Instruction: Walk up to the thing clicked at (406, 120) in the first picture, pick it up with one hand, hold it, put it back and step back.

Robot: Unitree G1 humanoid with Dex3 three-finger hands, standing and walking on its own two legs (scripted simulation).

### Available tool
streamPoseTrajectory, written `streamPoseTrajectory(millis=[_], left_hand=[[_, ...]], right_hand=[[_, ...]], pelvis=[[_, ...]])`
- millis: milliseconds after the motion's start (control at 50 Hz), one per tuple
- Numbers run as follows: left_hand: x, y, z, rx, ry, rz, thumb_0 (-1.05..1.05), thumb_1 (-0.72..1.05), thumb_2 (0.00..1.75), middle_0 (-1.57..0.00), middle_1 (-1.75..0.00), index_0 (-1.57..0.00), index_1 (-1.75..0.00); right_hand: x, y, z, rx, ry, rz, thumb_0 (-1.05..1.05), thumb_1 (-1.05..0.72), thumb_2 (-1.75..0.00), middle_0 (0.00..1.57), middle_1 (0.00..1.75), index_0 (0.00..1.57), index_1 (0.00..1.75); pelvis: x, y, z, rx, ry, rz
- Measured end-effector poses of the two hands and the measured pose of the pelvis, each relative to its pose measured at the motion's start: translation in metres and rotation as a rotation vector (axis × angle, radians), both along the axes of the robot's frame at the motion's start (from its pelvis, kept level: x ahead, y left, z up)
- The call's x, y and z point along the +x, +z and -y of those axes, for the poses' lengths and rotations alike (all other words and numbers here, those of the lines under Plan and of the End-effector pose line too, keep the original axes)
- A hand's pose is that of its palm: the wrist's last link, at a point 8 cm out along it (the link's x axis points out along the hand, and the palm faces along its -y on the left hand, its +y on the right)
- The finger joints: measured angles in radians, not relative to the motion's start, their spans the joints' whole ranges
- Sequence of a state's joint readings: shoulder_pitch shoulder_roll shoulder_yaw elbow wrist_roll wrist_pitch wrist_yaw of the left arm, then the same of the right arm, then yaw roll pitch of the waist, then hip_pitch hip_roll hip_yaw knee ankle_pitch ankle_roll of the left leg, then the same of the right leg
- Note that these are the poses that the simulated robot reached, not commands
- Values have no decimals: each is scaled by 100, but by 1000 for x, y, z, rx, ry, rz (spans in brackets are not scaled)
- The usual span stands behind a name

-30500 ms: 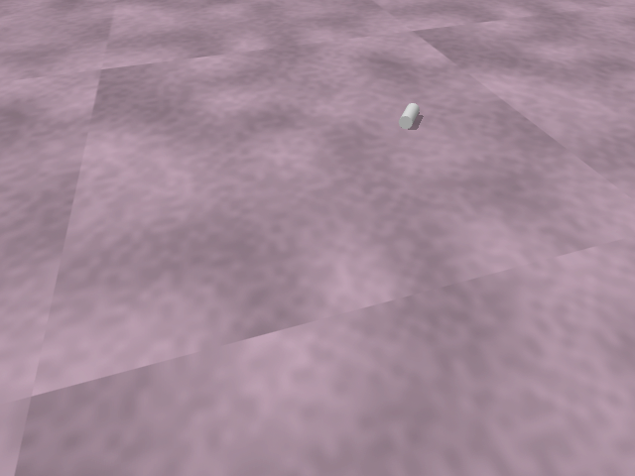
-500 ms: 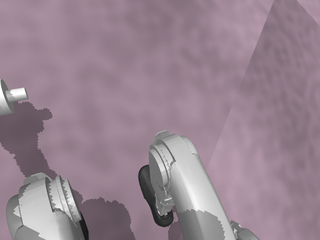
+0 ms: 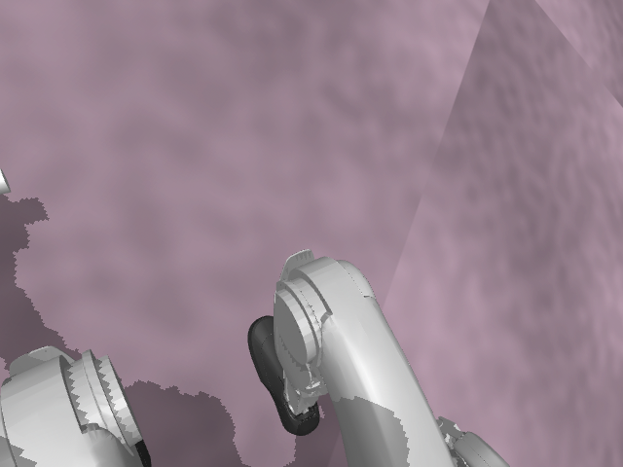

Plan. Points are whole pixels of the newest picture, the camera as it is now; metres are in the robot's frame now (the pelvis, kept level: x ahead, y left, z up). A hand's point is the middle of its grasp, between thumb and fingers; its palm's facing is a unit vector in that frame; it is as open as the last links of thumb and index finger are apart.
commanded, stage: rest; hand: left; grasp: from above
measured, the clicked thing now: out of the picture +0.49 +0.31 -0.26
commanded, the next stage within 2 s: open in 0.48 s
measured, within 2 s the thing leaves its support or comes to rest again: rests again in 0.80 s
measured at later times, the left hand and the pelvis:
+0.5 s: hand out of the picture +0.48 +0.32 -0.24, palm faces -0.45 -0.12 -0.88, open 10.8 cm; pelvis +0.00 +0.00 +0.00, yaw -1 degrees
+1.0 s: hand out of the picture +0.49 +0.32 -0.24, palm faces -0.45 -0.11 -0.89, open 12.0 cm; pelvis +0.00 +0.00 +0.00, yaw -2 degrees
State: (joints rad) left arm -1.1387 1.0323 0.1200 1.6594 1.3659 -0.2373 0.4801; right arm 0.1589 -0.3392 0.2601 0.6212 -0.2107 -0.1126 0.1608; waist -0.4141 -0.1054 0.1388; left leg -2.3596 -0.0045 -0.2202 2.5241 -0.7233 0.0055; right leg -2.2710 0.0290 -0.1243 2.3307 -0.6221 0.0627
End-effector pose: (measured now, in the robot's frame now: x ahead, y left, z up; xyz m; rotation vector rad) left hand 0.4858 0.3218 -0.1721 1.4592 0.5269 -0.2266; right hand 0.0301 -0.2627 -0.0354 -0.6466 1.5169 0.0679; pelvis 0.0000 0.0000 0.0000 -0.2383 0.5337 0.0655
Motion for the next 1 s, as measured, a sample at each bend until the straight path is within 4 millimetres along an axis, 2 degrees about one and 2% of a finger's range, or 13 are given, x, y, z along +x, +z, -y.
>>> streamPoseTrajectory(millis=[380,640,820,1000], left_hand=[[4,-9,5,-1,-2,-1,0,-7,44,-65,-51,-67,-48],[7,-10,2,4,3,1,0,-8,43,-66,-51,-68,-48],[7,-11,0,3,6,6,0,-6,54,-55,-59,-57,-57],[7,-8,-5,10,15,6,0,-17,70,-40,-72,-41,-71]], right_hand=[[-4,2,-10,32,21,2,0,-90,-90,20,30,20,30],[-1,4,-10,36,40,6,0,-90,-90,20,30,20,30],[1,5,-11,35,47,11,0,-90,-90,20,30,20,30],[-3,5,-11,27,40,0,0,-90,-90,20,30,20,30]], pelvis=[[-2,-1,-2,-13,-11,18],[-2,-1,-2,-17,-16,22],[-3,0,-3,-22,-17,23],[-4,0,-3,-26,-18,24]])
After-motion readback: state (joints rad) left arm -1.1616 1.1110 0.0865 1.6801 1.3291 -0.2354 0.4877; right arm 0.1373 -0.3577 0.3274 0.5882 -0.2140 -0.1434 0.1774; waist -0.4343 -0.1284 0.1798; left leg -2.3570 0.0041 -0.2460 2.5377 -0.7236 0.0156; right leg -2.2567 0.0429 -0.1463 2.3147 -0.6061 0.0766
